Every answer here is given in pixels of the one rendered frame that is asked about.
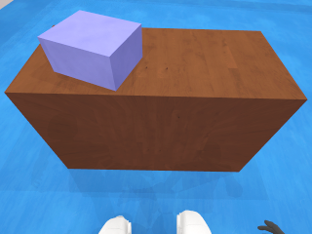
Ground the robot right hand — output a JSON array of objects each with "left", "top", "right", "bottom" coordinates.
[{"left": 257, "top": 220, "right": 285, "bottom": 234}]

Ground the pedestal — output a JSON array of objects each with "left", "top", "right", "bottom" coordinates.
[{"left": 4, "top": 25, "right": 307, "bottom": 173}]

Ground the robot left thigh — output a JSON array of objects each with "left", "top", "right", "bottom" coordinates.
[{"left": 98, "top": 217, "right": 132, "bottom": 234}]

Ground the carton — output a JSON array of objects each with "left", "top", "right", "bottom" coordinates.
[{"left": 37, "top": 10, "right": 143, "bottom": 92}]

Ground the robot thigh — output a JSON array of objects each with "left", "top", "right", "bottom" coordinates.
[
  {"left": 98, "top": 217, "right": 132, "bottom": 234},
  {"left": 176, "top": 211, "right": 212, "bottom": 234}
]

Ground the robot right thigh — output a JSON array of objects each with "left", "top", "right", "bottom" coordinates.
[{"left": 176, "top": 211, "right": 212, "bottom": 234}]

